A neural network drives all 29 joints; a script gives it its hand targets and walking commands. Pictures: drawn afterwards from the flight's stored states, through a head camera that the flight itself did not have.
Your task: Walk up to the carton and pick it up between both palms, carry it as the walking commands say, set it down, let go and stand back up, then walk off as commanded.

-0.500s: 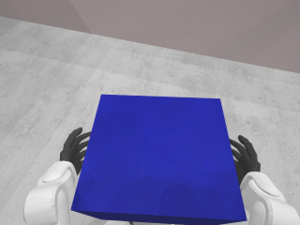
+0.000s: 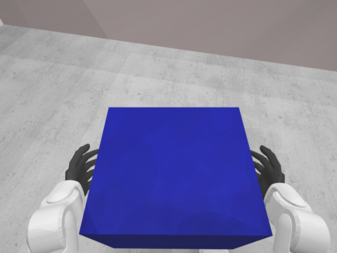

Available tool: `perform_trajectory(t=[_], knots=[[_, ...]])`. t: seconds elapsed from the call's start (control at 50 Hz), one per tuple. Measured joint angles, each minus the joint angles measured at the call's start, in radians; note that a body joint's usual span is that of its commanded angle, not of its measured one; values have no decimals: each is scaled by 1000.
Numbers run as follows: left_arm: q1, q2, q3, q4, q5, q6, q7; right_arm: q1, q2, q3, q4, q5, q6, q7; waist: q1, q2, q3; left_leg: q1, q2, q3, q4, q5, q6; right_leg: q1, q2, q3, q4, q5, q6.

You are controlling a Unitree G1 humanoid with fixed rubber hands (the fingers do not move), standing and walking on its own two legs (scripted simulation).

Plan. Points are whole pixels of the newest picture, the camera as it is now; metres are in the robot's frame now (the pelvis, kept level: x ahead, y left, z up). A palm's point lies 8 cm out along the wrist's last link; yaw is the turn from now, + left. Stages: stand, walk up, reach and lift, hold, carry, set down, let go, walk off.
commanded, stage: carry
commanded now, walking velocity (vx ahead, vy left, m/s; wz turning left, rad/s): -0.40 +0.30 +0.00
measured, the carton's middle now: (173, 181) +0.27 -0.01 +0.01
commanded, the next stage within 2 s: none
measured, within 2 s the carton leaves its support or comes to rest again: neither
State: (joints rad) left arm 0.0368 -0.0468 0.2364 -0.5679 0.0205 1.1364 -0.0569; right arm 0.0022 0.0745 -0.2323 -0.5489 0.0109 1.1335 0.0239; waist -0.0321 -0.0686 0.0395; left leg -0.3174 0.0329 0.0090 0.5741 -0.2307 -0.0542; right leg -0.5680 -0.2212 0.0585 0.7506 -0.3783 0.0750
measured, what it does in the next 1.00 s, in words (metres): walks backwards: right foot, then left foot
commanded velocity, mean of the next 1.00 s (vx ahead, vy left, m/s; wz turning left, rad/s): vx -0.40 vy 0.30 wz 0.00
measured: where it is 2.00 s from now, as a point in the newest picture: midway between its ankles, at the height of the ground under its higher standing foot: outside the picture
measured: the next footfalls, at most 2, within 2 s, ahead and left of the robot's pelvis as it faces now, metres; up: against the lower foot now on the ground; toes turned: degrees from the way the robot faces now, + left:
right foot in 0.24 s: -0.09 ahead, -0.03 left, +0.00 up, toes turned -7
left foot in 0.62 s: -0.24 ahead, +0.38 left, +0.00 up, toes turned +1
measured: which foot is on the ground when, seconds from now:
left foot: down 0.00-0.24, up 0.26-0.60, down 0.62-0.90, up 0.92-1.00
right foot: up 0.00-0.22, down 0.24-0.62, up 0.64-0.88, down 0.90-1.00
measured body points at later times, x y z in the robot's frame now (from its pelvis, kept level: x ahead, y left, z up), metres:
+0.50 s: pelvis -0.22 +0.14 +0.02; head -0.20 +0.09 +0.47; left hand +0.04 +0.31 +0.12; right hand +0.02 -0.08 +0.09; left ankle -0.21 +0.35 -0.62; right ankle -0.13 -0.02 -0.72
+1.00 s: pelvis -0.44 +0.31 +0.01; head -0.43 +0.27 +0.46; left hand -0.19 +0.48 +0.10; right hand -0.21 +0.09 +0.07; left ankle -0.36 +0.44 -0.65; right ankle -0.44 +0.20 -0.72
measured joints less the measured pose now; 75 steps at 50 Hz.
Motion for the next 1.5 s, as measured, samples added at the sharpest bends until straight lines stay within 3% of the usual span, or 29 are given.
perform_trajectory(t=[0.04, 0.08, 0.12, 0.18, 0.24, 0.3, 0.36, 0.42, 0.5, 0.6, 0.64, 0.68, 0.7, 0.76, 0.82, 0.9, 0.92, 0.94, 0.98, 1.04, 1.08, 1.16, 1.24, 1.28, 1.3, 1.34, 1.4, 1.44, 1.5], knots=[[21, 18, -1, 23, -14, 10, -5, 49, 47, -10, 2, -16, -1, -3, 23, 16, 5, -26, 29, -18, 2, -1, 2, -61, 100, -17, 308, -140, -46], [34, 8, -4, 20, -27, 7, -7, 95, 65, -22, -30, -19, -8, 3, 50, 30, 1, -44, 37, -25, -26, 27, 13, -68, 166, -62, 468, -121, -67], [40, -2, -16, 6, -28, -5, -5, 115, 53, -26, -59, -15, -19, 17, 67, 42, -11, -65, 29, -18, -50, 67, 28, -18, 201, -109, 453, -118, -72], [33, 3, -36, -5, -19, -13, -1, 113, 21, -10, -72, -22, -25, 24, 72, 63, -48, -98, -1, 11, -79, 120, 57, 124, 221, -164, 227, -161, -89], [10, 16, -40, 6, -16, -8, -2, 95, -7, 15, -74, -35, -14, 15, 71, 82, -89, -151, -40, 58, -81, 163, 80, 281, 207, -166, -134, -29, -115], [6, -9, -42, 53, -4, -7, 6, 79, -46, 20, -39, -32, 14, 9, 57, 95, -69, -279, -100, 3, 279, -175, 44, 232, 156, -128, -108, 66, -110], [35, -33, -19, 34, 0, -5, 3, 53, -42, 16, -26, -17, 37, 4, 23, 87, -30, -355, -117, -49, 638, -175, 23, 232, 103, -87, -159, 118, -75], [26, -35, 8, 0, -6, -15, -5, 13, -31, 15, -32, -5, 30, -5, 3, 70, -2, -334, -89, -83, 751, -139, -5, 213, 60, -55, -205, 193, -44], [-1, -35, 15, -6, -4, -20, -7, -19, -44, 19, -37, 0, 30, -7, -7, 57, -9, -199, -41, -71, 536, -192, -15, 169, 12, -32, -258, 280, -6], [-17, -41, 7, -7, 7, -6, -1, -26, -57, 11, -29, 5, 31, -4, -9, 28, -30, 23, -24, -15, 85, -248, 30, 90, -34, -15, -306, 387, 42], [-19, -21, 2, 3, 9, -2, 1, -22, -37, 8, -11, -1, 18, -1, -4, 2, -24, 37, -28, 2, -15, -85, 15, 29, -42, -1, -240, 309, 25], [6, 10, 1, 24, -3, 9, 0, 11, 11, 10, 14, -19, 12, -4, 18, 6, -12, -11, -2, -5, 26, -37, 3, -50, 39, -5, 47, -22, -14], [17, 16, 1, 33, -9, 13, -2, 38, 33, 5, 12, -26, 10, -4, 28, 17, -9, -23, 14, -16, 24, -30, 5, -77, 88, -17, 210, -93, -36], [38, 5, -7, 23, -26, -1, -6, 101, 59, -16, -39, -26, -9, 10, 62, 38, -11, -53, 29, -30, -17, 21, 22, -74, 188, -83, 463, -107, -69], [36, -2, -32, 2, -18, -17, 0, 112, 29, -14, -69, -25, -24, 25, 75, 56, -38, -89, 9, -13, -50, 80, 49, 44, 225, -145, 347, -142, -79], [15, 14, -47, 1, -10, -11, 3, 97, -7, 13, -76, -37, -16, 21, 69, 75, -98, -152, -48, 45, -77, 147, 85, 277, 214, -162, -106, -79, -103], [7, 9, -46, 11, -10, -14, 4, 86, -22, 18, -72, -39, -12, 17, 73, 92, -99, -181, -52, 52, -43, 106, 83, 276, 207, -152, -152, 16, -110], [7, 1, -47, 27, -5, -17, 5, 82, -37, 22, -61, -39, -4, 14, 71, 101, -95, -217, -65, 39, 50, -34, 69, 250, 194, -138, -132, 43, -110], [21, -17, -44, 43, -1, -11, 10, 78, -52, 22, -47, -31, 21, 12, 49, 97, -70, -298, -104, -6, 336, -200, 44, 235, 152, -112, -125, 60, -95], [42, -35, -21, 16, 2, -10, 4, 53, -44, 18, -38, -16, 33, 6, 16, 80, -29, -361, -113, -55, 658, -180, 21, 227, 95, -72, -170, 121, -60], [35, -35, -4, -7, -2, -16, -1, 29, -36, 20, -43, -8, 27, 0, 3, 67, -8, -350, -92, -76, 726, -158, 5, 210, 63, -48, -195, 169, -38], [8, -32, 6, -19, -2, -23, -5, -3, -45, 23, -53, -3, 24, -3, -8, 52, -6, -231, -34, -69, 532, -196, -6, 166, 12, -24, -243, 256, 5], [-7, -38, -1, -18, 8, -12, 0, -12, -58, 17, -46, 2, 27, 0, -9, 30, -25, -56, -13, -31, 174, -238, 25, 105, -27, -9, -284, 342, 47], [-12, -33, -7, -18, 13, -5, 4, -12, -53, 12, -38, 1, 23, 4, -9, 17, -32, 9, -10, -13, -5, -144, 28, 51, -39, -1, -250, 350, 34], [-12, -14, -8, -3, 11, -2, 4, -7, -33, 13, -19, -7, 13, 4, -2, 4, -26, -19, -10, -11, 6, -55, 6, 13, -30, 3, -175, 216, 19], [8, 16, -8, 22, -2, 10, 1, 25, 13, 12, 4, -26, 9, 1, 21, 17, -14, -62, 22, -26, 39, -12, -8, -69, 62, -4, 137, -70, -21], [32, 12, -14, 27, -20, 5, -1, 92, 55, -12, -31, -30, -4, 8, 59, 34, -14, -84, 43, -43, -5, 35, 10, -96, 171, -64, 454, -107, -61], [36, 2, -28, 11, -20, -9, 1, 110, 46, -20, -61, -28, -17, 22, 75, 42, -28, -101, 35, -35, -39, 80, 25, -39, 203, -112, 444, -110, -65], [29, 7, -52, 0, -8, -13, 8, 109, 13, -8, -71, -32, -24, 31, 77, 57, -69, -131, 2, -5, -81, 141, 52, 112, 222, -165, 216, -156, -82]])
